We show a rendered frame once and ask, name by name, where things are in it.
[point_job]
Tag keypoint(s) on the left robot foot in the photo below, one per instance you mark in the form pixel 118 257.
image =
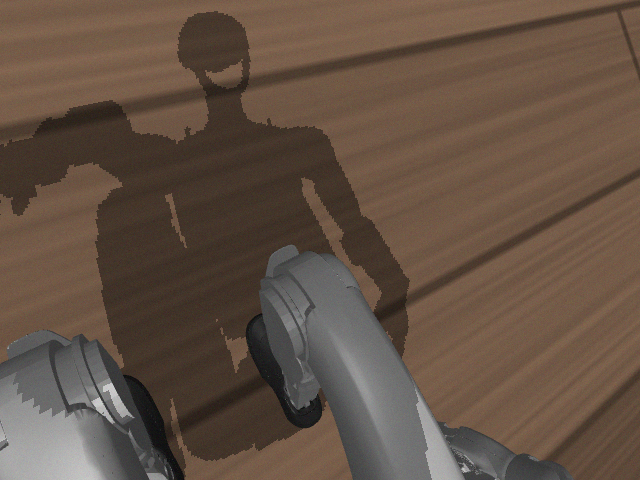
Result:
pixel 154 425

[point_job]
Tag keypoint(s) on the right robot arm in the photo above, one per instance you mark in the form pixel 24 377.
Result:
pixel 527 467

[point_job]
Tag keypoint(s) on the right robot hand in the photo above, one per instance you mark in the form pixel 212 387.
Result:
pixel 478 456

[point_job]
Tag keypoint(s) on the right robot foot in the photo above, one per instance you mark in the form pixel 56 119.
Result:
pixel 270 371

